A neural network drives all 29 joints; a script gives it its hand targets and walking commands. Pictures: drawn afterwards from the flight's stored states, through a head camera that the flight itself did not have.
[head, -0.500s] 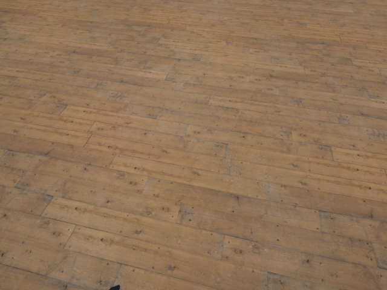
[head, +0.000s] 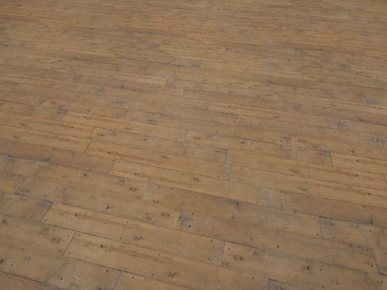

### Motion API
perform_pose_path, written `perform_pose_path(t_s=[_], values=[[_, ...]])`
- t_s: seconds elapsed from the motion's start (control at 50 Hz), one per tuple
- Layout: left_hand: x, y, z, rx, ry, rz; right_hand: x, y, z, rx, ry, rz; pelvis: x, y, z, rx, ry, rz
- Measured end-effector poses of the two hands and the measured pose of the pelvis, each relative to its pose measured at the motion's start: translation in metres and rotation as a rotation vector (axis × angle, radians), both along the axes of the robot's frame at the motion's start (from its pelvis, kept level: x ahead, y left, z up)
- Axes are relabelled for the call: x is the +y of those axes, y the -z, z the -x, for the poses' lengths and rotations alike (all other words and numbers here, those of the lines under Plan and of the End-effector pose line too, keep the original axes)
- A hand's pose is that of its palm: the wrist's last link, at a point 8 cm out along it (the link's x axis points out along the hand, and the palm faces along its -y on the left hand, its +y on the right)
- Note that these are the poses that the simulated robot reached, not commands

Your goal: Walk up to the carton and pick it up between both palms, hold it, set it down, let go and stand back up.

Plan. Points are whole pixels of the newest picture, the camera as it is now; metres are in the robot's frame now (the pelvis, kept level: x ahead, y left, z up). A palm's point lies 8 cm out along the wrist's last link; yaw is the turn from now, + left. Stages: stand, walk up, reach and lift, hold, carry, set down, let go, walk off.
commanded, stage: stand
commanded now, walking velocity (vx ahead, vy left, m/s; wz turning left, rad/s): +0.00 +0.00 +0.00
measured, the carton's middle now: out of the picture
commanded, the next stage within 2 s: walk up in 1.24 s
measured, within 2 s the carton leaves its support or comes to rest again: neither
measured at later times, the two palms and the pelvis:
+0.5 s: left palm out of the picture +0.00 +0.21 -0.14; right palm out of the picture +0.00 -0.20 -0.14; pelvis +0.01 +0.00 +0.01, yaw +0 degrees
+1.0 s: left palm out of the picture -0.02 +0.21 -0.14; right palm out of the picture -0.02 -0.18 -0.14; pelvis +0.00 +0.01 +0.01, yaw +0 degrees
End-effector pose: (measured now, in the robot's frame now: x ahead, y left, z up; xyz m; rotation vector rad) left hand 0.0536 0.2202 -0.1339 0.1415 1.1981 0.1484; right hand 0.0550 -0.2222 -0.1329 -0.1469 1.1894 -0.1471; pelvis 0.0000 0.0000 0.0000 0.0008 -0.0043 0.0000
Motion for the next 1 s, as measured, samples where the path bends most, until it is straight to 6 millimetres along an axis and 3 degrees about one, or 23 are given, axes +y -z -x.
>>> perform_pose_path(t_s=[0.54,1.0], values=[[-0.013,0.006,0.058,0.218,-0.06,0.039,0.023,0.005,0.057,0.21,0.062,-0.039,0.005,-0.011,-0.006,-0.044,0.001,0.001],[-0.014,0.007,0.076,0.283,-0.059,0.059,0.041,0.005,0.076,0.264,0.068,-0.055,0.014,-0.013,-0.003,-0.049,0.002,0.001]])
